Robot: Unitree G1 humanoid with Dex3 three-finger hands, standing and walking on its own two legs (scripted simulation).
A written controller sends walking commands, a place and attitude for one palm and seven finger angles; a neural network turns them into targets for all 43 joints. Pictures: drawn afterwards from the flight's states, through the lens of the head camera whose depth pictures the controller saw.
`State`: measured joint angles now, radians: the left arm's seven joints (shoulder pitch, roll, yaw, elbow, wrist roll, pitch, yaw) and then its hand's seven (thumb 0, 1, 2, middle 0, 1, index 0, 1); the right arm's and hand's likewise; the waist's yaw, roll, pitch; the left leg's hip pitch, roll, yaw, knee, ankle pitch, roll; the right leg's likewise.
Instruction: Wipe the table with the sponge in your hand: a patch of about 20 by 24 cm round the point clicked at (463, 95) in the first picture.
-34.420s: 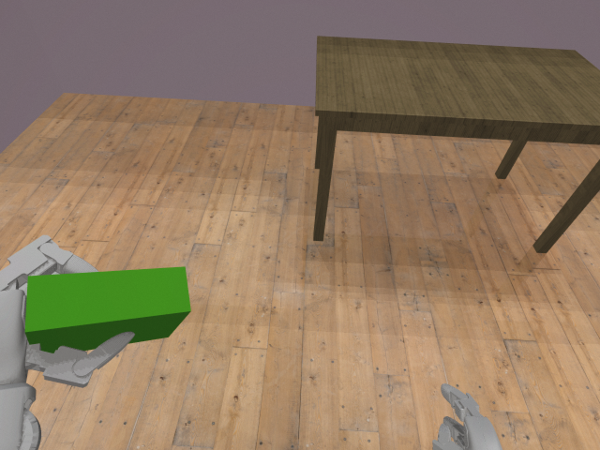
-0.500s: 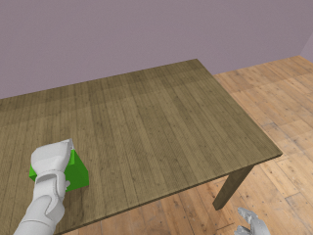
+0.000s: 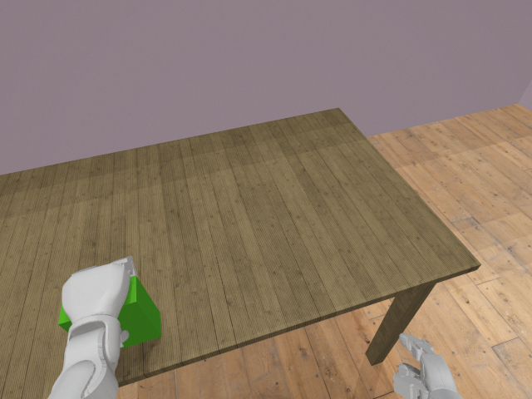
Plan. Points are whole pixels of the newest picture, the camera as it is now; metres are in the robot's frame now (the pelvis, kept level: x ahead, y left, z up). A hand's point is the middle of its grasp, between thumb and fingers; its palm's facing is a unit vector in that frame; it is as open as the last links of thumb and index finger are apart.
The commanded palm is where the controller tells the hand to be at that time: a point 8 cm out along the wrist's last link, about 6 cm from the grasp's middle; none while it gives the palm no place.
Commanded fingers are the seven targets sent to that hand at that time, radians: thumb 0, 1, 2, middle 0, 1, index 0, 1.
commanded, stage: wipe back along the first lane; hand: left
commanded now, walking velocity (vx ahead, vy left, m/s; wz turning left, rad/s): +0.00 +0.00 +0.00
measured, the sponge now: (121, 323) +0.23 +0.29 -0.05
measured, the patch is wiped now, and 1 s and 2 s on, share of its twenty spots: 0.95 0.95 0.95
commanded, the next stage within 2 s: lift the sponge slowly off the table in 0.04 s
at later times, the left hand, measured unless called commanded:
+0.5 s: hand (111, 309) +0.23 +0.28 +0.00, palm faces -0.07 -0.09 -0.99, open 9.3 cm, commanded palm +0.20 +0.27 +0.06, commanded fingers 0.00 0.10 1.30 -1.20 -1.60 -1.20 -1.60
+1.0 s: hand (108, 314) +0.22 +0.28 +0.02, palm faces -0.06 -0.13 -0.99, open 9.3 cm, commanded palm +0.20 +0.27 +0.09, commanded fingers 0.00 0.10 1.30 -1.20 -1.60 -1.20 -1.60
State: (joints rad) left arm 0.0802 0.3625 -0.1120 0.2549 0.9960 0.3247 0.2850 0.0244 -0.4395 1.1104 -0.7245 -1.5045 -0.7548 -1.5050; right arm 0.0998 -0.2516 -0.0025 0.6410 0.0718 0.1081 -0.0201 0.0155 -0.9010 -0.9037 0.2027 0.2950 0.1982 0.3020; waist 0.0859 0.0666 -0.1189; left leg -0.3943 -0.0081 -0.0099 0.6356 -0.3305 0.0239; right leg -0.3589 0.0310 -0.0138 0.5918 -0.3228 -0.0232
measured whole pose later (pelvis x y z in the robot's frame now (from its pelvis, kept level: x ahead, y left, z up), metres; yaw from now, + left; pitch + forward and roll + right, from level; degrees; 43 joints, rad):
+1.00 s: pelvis +0.00 +0.00 +0.01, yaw +1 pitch +0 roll -1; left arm 0.13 0.37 -0.13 0.13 0.97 0.32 0.18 0.00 -0.48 1.10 -0.80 -1.42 -0.82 -1.42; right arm 0.03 -0.23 0.01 0.68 0.05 0.08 -0.04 0.02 -0.90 -0.90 0.20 0.30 0.20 0.30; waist 0.12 0.07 -0.04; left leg -0.23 -0.01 -0.02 0.53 -0.29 0.02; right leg -0.19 0.03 -0.02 0.47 -0.28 -0.03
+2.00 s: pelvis -0.01 -0.01 +0.02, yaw +0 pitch -4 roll -1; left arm 0.11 0.45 -0.10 -0.06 0.92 0.37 0.03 0.00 -0.48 1.10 -0.80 -1.42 -0.83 -1.42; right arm -0.01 -0.26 0.04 0.69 0.05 0.08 -0.04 0.02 -0.90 -0.90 0.20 0.30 0.20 0.30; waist 0.13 0.10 0.00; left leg -0.11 -0.01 -0.02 0.40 -0.22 0.01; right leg -0.07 0.03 -0.01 0.35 -0.21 -0.03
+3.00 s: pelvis -0.01 -0.01 +0.02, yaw +0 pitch -5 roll -1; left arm 0.21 0.49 -0.05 -0.24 0.88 0.40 -0.02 0.00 -0.48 1.10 -0.80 -1.42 -0.83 -1.42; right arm -0.01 -0.27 0.05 0.67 0.05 0.09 -0.04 0.02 -0.90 -0.90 0.20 0.30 0.20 0.30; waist 0.13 0.10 0.00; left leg -0.10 -0.01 -0.02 0.41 -0.22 0.02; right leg -0.07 0.03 -0.01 0.36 -0.21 -0.03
